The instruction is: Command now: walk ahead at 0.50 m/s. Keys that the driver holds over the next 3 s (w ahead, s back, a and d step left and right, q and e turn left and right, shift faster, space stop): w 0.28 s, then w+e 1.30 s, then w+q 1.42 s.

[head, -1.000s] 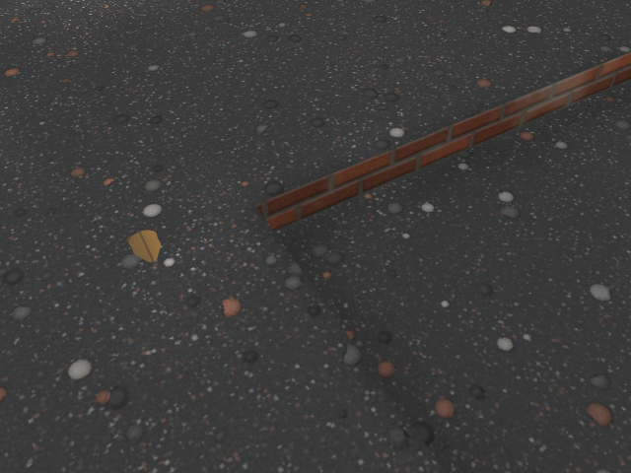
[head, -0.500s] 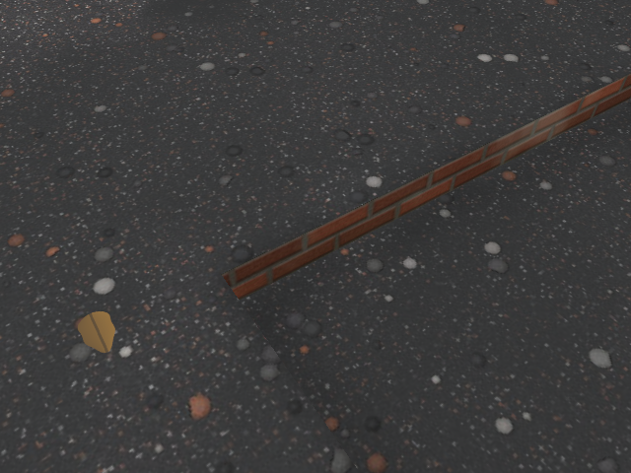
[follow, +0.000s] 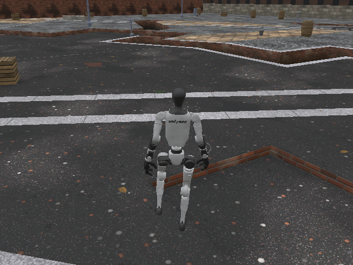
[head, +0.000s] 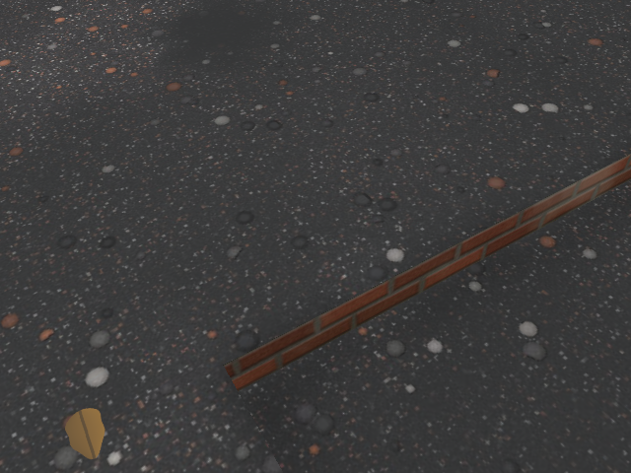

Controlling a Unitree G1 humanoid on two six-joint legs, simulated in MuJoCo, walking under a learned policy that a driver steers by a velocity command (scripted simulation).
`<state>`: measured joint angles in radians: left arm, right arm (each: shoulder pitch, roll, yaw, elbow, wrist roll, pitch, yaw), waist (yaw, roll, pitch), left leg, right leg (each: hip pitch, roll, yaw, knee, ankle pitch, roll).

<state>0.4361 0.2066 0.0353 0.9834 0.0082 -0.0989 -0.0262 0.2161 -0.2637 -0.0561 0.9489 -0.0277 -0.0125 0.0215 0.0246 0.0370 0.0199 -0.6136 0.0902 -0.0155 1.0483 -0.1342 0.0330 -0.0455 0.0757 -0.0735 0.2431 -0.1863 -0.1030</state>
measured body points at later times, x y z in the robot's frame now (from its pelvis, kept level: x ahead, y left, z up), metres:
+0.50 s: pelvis +0.25 +0.08 -0.01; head +0.27 +0.08 +0.44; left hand +0.30 +0.35 -0.15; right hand +0.35 -0.19 -0.13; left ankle +0.30 +0.14 -0.75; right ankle +0.18 -0.07 -0.67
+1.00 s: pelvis +0.49 +0.03 -0.10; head +0.52 +0.01 +0.35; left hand +0.76 +0.18 -0.20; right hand +0.37 -0.20 -0.24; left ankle +0.31 +0.14 -0.75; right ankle +0.61 -0.15 -0.80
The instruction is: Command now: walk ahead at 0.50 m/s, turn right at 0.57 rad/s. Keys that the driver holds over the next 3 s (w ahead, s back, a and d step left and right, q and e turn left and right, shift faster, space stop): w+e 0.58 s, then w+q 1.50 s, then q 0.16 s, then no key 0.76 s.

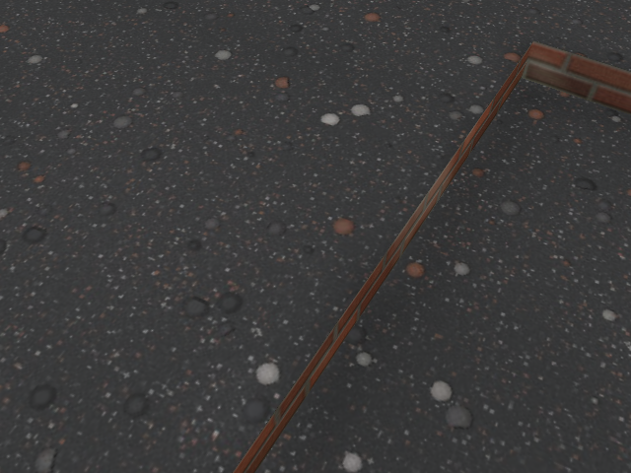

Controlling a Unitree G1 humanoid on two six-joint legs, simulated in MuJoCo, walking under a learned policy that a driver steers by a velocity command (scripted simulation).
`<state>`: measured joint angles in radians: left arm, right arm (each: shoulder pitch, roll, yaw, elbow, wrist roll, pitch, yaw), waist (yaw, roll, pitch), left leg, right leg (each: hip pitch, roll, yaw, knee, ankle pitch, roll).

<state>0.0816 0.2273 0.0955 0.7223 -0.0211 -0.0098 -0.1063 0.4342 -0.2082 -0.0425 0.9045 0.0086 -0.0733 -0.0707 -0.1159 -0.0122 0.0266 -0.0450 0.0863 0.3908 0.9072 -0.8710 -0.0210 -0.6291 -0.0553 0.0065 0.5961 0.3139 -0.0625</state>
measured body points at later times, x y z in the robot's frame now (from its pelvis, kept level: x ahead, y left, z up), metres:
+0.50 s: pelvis +0.29 +0.00 -0.08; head +0.30 +0.03 +0.37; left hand +0.49 +0.22 -0.20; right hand +0.33 -0.28 -0.17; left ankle +0.33 +0.10 -0.80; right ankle +0.17 -0.12 -0.69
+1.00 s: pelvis +0.49 -0.15 -0.06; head +0.51 -0.16 +0.38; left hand +0.71 +0.04 -0.17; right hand +0.40 -0.42 -0.20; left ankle +0.41 +0.04 -0.65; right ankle +0.48 -0.25 -0.80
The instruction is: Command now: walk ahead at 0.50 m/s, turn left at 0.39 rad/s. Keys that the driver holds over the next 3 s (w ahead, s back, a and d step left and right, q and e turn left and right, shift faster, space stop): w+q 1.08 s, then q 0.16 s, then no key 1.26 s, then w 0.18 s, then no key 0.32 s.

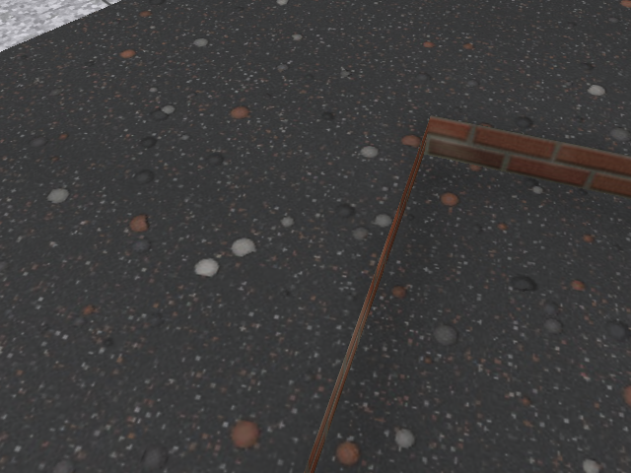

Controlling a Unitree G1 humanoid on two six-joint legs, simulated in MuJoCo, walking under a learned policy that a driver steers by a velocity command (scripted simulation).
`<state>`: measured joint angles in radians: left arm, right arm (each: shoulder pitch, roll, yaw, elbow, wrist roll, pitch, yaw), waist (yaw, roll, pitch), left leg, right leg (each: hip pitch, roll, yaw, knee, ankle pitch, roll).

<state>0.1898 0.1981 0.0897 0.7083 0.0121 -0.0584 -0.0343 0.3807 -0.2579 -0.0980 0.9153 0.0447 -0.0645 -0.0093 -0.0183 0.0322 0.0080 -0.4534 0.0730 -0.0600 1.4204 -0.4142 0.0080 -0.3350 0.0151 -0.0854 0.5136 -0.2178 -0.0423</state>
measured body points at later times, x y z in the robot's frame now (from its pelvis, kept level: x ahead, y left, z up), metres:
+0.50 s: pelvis +0.28 +0.07 +0.01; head +0.32 +0.06 +0.46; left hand +0.18 +0.29 -0.12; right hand +0.56 -0.04 -0.08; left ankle +0.38 +0.15 -0.59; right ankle +0.07 -0.11 -0.65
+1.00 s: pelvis +0.61 +0.18 +0.14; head +0.64 +0.20 +0.58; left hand +0.69 +0.51 +0.09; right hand +0.81 -0.03 +0.02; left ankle +0.40 +0.15 -0.53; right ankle +0.76 +0.16 -0.58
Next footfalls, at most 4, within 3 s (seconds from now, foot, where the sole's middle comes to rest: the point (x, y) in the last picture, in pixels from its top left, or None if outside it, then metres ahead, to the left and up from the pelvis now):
0.46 left None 0.41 0.17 -0.62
0.96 right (244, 304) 0.80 0.18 -0.62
1.44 left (102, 309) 0.79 0.49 -0.62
1.76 right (203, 256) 0.94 0.29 -0.62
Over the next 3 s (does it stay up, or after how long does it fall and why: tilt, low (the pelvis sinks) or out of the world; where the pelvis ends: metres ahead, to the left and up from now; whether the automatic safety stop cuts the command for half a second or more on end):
stays up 0.87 0.44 0.16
